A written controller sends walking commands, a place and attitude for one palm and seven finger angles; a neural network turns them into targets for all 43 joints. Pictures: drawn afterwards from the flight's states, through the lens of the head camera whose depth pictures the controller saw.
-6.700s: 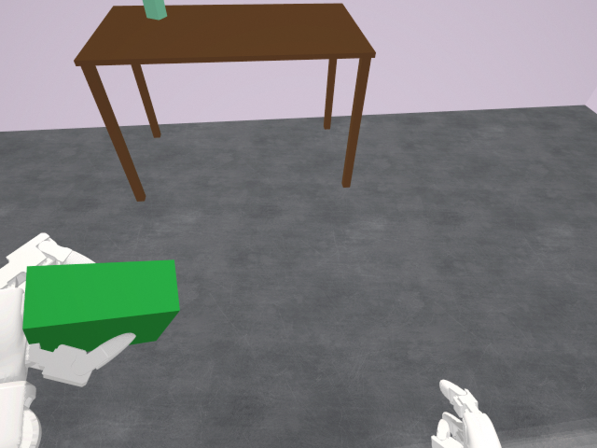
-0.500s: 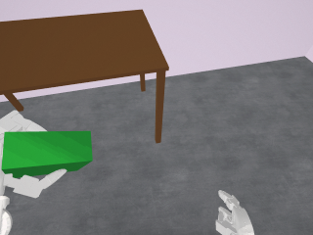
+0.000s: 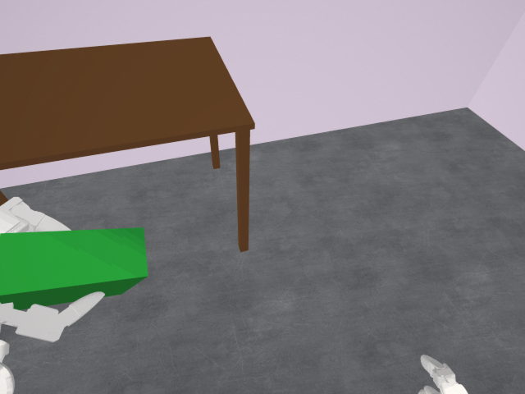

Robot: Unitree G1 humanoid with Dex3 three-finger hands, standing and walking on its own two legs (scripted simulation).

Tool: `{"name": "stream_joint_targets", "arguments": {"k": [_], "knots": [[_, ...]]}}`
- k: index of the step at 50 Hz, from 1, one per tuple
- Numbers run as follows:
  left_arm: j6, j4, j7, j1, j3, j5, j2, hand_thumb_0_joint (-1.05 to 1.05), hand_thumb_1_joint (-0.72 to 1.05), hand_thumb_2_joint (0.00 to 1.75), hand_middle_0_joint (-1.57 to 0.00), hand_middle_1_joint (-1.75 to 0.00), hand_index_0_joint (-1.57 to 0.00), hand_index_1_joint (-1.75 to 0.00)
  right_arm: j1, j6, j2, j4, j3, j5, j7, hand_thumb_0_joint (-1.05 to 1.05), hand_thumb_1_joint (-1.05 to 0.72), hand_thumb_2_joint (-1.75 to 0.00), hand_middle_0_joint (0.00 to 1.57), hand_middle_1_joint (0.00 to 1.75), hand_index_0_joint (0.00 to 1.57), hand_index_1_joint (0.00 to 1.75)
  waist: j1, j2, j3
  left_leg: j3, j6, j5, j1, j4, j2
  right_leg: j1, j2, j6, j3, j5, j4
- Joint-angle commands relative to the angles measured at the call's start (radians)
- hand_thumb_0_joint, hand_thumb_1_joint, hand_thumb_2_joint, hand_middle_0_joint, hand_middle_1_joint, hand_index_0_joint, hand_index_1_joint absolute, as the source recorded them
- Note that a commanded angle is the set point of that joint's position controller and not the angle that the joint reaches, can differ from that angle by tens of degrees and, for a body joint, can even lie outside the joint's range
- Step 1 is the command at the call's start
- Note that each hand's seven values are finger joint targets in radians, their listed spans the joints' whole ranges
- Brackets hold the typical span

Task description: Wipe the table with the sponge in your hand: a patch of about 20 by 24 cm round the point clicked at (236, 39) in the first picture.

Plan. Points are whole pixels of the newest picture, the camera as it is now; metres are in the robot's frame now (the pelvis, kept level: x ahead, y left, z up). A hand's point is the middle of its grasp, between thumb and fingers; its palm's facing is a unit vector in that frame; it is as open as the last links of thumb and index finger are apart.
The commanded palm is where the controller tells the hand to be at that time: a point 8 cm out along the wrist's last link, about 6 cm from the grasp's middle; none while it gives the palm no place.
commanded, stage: take the last steps up to it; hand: left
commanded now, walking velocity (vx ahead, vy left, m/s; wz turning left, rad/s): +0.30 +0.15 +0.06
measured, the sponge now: (94, 268) +0.22 +0.21 +0.15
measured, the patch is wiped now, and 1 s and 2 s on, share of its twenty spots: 0.00 0.00 0.00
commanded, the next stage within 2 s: come to a stop and stand still in 1.64 s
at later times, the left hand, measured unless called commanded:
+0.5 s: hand (51, 219) +0.28 +0.27 +0.17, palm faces +0.39 -0.80 -0.46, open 9.7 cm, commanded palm +0.22 +0.32 +0.18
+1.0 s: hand (58, 153) +0.39 +0.32 +0.17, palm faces +0.39 -0.78 -0.49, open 9.7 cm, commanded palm +0.33 +0.36 +0.18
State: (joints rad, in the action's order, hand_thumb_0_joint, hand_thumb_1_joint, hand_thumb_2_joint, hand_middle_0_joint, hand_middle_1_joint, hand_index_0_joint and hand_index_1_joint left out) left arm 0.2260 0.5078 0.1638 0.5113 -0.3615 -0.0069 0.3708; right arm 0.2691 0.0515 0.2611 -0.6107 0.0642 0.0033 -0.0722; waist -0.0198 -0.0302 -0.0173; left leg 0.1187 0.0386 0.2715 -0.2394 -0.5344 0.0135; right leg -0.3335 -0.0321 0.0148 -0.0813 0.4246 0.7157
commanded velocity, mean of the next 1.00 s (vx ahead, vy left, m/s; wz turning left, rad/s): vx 0.30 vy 0.15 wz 0.01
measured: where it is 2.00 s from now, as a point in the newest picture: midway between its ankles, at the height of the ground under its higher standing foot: (201, 362)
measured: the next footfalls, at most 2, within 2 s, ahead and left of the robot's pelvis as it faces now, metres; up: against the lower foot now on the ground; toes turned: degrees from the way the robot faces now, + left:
right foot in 0.22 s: +0.07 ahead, -0.12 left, +0.00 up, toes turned -7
left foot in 0.50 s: +0.15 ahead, +0.18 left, +0.00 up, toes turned +11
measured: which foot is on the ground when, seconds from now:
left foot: down 0.00-0.22, up 0.24-0.48, down 0.50-0.82, up 0.84-1.00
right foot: up 0.00-0.20, down 0.22-0.52, up 0.54-0.78, down 0.80-1.00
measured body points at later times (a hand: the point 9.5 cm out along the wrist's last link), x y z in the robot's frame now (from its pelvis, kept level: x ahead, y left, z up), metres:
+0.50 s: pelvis +0.07 +0.03 +0.00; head +0.12 +0.04 +0.45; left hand +0.25 +0.31 +0.19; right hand +0.24 -0.22 -0.09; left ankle +0.11 +0.17 -0.73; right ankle +0.03 -0.11 -0.73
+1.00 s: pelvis +0.18 +0.07 +0.01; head +0.23 +0.05 +0.45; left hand +0.37 +0.36 +0.19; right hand +0.34 -0.15 -0.11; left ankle +0.19 +0.22 -0.67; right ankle +0.17 -0.02 -0.73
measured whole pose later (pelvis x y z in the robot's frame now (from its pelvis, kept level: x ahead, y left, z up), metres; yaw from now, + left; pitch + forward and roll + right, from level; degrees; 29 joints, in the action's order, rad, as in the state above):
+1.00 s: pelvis +0.18 +0.07 +0.01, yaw +2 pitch +1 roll +2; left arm 0.24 0.46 0.13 0.49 -0.36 -0.01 0.34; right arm 0.18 0.04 0.21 -0.65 0.02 0.00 -0.04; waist 0.00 0.01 -0.08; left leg 0.07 -0.02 0.35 -0.51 -1.00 0.07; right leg -0.23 -0.10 0.02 -0.18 0.31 0.53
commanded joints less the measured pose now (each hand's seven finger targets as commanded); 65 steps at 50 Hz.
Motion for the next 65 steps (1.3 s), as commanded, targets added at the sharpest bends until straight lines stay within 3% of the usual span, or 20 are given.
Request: {"name": "stream_joint_targets", "arguments": {"k": [1,9,11,12,15,18,24,26,28,33,38,39,41,42,47,54,56,57,59,65], "knots": [[0.083,0.196,0.009,-0.175,-0.097,0.016,0.185,0.0,0.1,1.3,-1.2,-1.6,-1.2,-1.6,-0.132,0.091,0.071,0.127,0.001,0.0,0.005,0.0,-0.9,-0.9,0.2,0.3,0.2,0.3,0.011,0.23,-0.038,-0.408,0.182,0.253,-0.027,0.328,0.306,-0.19,-0.037,-0.031,0.023,0.069,0.281],[0.055,0.124,-0.001,-0.149,-0.078,-0.002,0.148,0.0,0.1,1.3,-1.2,-1.6,-1.2,-1.6,-0.128,0.091,0.06,0.103,-0.015,0.0,0.006,0.0,-0.9,-0.9,0.2,0.3,0.2,0.3,0.025,0.127,0.067,-0.149,0.067,0.013,-0.126,0.046,0.175,0.248,-0.034,-0.014,-0.046,-0.116,-0.29],[0.054,0.087,0.001,-0.17,-0.122,-0.01,0.205,0.0,0.1,1.3,-1.2,-1.6,-1.2,-1.6,-0.152,0.077,0.028,0.126,-0.019,-0.004,0.012,0.0,-0.9,-0.9,0.2,0.3,0.2,0.3,0.031,-0.285,0.07,-0.023,-0.021,0.241,-0.471,-0.439,-0.001,0.415,-0.404,0.167,0.562,-0.095,-0.463],[0.057,0.069,0.0,-0.186,-0.13,-0.022,0.201,0.0,0.1,1.3,-1.2,-1.6,-1.2,-1.6,-0.144,0.077,0.057,0.113,-0.001,-0.006,0.02,0.0,-0.9,-0.9,0.2,0.3,0.2,0.3,0.03,-0.256,0.065,-0.134,-0.043,0.216,-0.48,-0.598,0.034,0.34,-0.458,0.197,0.624,-0.014,-0.505],[0.082,0.147,-0.013,-0.162,-0.132,-0.02,0.197,0.0,0.1,1.3,-1.2,-1.6,-1.2,-1.6,-0.174,0.046,0.036,0.105,-0.02,-0.008,0.027,0.0,-0.9,-0.9,0.2,0.3,0.2,0.3,0.025,-0.073,0.029,-0.159,-0.059,0.12,-0.438,-0.605,0.1,0.238,-0.384,0.174,0.351,-0.202,-0.467],[0.097,0.193,0.001,-0.097,-0.139,-0.01,0.187,0.0,0.1,1.3,-1.2,-1.6,-1.2,-1.6,-0.178,0.041,0.013,0.126,-0.029,0.0,0.024,0.0,-0.9,-0.9,0.2,0.3,0.2,0.3,0.028,-0.112,0.062,-0.054,-0.049,0.077,-0.257,-0.288,0.094,0.203,-0.306,0.125,0.134,-0.434,-0.398],[0.085,0.274,0.03,-0.093,-0.146,-0.007,0.18,0.0,0.1,1.3,-1.2,-1.6,-1.2,-1.6,-0.127,0.06,0.026,0.159,0.005,-0.001,0.003,0.0,-0.9,-0.9,0.2,0.3,0.2,0.3,0.015,0.014,0.159,0.087,-0.034,-0.105,0.119,0.116,0.01,0.178,-0.193,0.036,0.029,-0.437,-0.121],[0.092,0.29,0.026,-0.092,-0.132,-0.016,0.158,0.0,0.1,1.3,-1.2,-1.6,-1.2,-1.6,-0.109,0.065,0.07,0.171,0.029,-0.016,0.008,0.0,-0.9,-0.9,0.2,0.3,0.2,0.3,0.003,0.32,0.202,-0.34,0.131,-0.405,0.362,0.154,0.329,-0.176,-0.027,-0.047,-0.064,0.128,0.31],[0.09,0.23,0.016,-0.103,-0.162,-0.013,0.207,0.0,0.1,1.3,-1.2,-1.6,-1.2,-1.6,-0.126,0.078,0.059,0.146,0.022,-0.011,0.013,0.0,-0.9,-0.9,0.2,0.3,0.2,0.3,0.0,0.307,0.135,-0.465,0.243,-0.233,0.224,0.217,0.404,-0.293,-0.072,-0.034,0.055,0.206,0.492],[0.087,0.305,0.003,-0.026,-0.117,-0.026,0.145,0.0,0.1,1.3,-1.2,-1.6,-1.2,-1.6,-0.128,0.114,0.05,0.128,0.01,-0.022,0.026,0.0,-0.9,-0.9,0.2,0.3,0.2,0.3,0.018,0.277,0.133,-0.168,0.146,-0.313,0.153,0.187,0.265,-0.156,-0.056,-0.044,-0.051,0.018,0.172],[0.051,0.196,0.006,-0.003,-0.149,-0.027,0.174,0.0,0.1,1.3,-1.2,-1.6,-1.2,-1.6,-0.137,0.096,0.051,0.125,-0.008,-0.015,0.009,0.0,-0.9,-0.9,0.2,0.3,0.2,0.3,0.027,0.172,0.142,-0.096,0.073,-0.23,0.007,0.054,0.234,0.156,-0.01,-0.032,-0.109,-0.129,-0.196],[0.049,0.179,0.004,-0.025,-0.153,-0.023,0.178,0.0,0.1,1.3,-1.2,-1.6,-1.2,-1.6,-0.142,0.086,0.046,0.123,-0.007,-0.017,0.006,0.0,-0.9,-0.9,0.2,0.3,0.2,0.3,0.032,0.089,0.156,-0.059,0.05,-0.173,-0.077,-0.078,0.197,0.264,-0.062,-0.005,-0.038,-0.193,-0.276],[0.046,0.125,0.006,-0.069,-0.197,-0.031,0.227,0.0,0.1,1.3,-1.2,-1.6,-1.2,-1.6,-0.179,0.075,0.023,0.154,-0.016,-0.014,0.014,0.0,-0.9,-0.9,0.2,0.3,0.2,0.3,0.043,-0.271,0.122,-0.018,-0.034,0.265,-0.459,-0.541,0.011,0.4,-0.44,0.178,0.594,-0.288,-0.429],[0.054,0.108,0.0,-0.082,-0.18,-0.042,0.209,0.0,0.1,1.3,-1.2,-1.6,-1.2,-1.6,-0.142,0.07,0.051,0.123,0.005,-0.011,0.026,0.0,-0.9,-0.9,0.2,0.3,0.2,0.3,0.027,-0.246,0.102,-0.134,-0.053,0.226,-0.485,-0.686,0.045,0.36,-0.471,0.194,0.611,-0.23,-0.456],[0.099,0.175,-0.008,-0.086,-0.135,-0.012,0.176,0.0,0.1,1.3,-1.2,-1.6,-1.2,-1.6,-0.168,0.042,0.026,0.113,-0.024,-0.002,0.028,0.0,-0.9,-0.9,0.2,0.3,0.2,0.3,0.017,-0.094,0.078,-0.11,-0.064,0.085,-0.391,-0.499,0.112,0.255,-0.334,0.121,0.14,-0.594,-0.368],[0.08,0.266,0.03,-0.092,-0.151,-0.009,0.195,0.0,0.1,1.3,-1.2,-1.6,-1.2,-1.6,-0.14,0.061,0.009,0.162,-0.005,0.004,0.01,0.0,-0.9,-0.9,0.2,0.3,0.2,0.3,0.032,-0.098,0.141,0.108,-0.048,-0.09,0.0,0.046,-0.007,0.225,-0.241,0.065,0.041,-0.459,-0.255],[0.087,0.272,0.028,-0.116,-0.131,-0.014,0.177,0.0,0.1,1.3,-1.2,-1.6,-1.2,-1.6,-0.107,0.065,0.038,0.17,0.016,-0.01,-0.001,0.0,-0.9,-0.9,0.2,0.3,0.2,0.3,0.002,0.093,0.163,0.017,-0.01,-0.137,0.209,0.129,0.07,0.085,-0.171,0.016,-0.008,-0.352,0.004],[0.093,0.276,0.028,-0.127,-0.137,-0.02,0.175,0.0,0.1,1.3,-1.2,-1.6,-1.2,-1.6,-0.107,0.065,0.069,0.173,0.027,-0.014,0.002,0.0,-0.9,-0.9,0.2,0.3,0.2,0.3,0.001,0.313,0.182,-0.253,0.083,-0.329,0.321,0.145,0.26,-0.118,-0.056,-0.035,-0.076,-0.001,0.232],[0.098,0.149,0.014,-0.12,-0.16,-0.02,0.216,0.0,0.1,1.3,-1.2,-1.6,-1.2,-1.6,-0.113,0.082,0.066,0.155,0.022,-0.015,0.008,0.0,-0.9,-0.9,0.2,0.3,0.2,0.3,0.01,0.317,0.14,-0.484,0.227,-0.121,0.164,0.247,0.402,-0.246,-0.057,-0.027,0.04,0.237,0.483],[0.086,0.295,0.002,-0.047,-0.122,-0.033,0.162,0.0,0.1,1.3,-1.2,-1.6,-1.2,-1.6,-0.124,0.113,0.047,0.138,0.001,-0.023,0.02,0.0,-0.9,-0.9,0.2,0.3,0.2,0.3,0.024,0.289,0.134,-0.131,0.127,-0.258,0.047,0.174,0.242,-0.042,-0.038,-0.045,-0.069,0.009,0.088]]}}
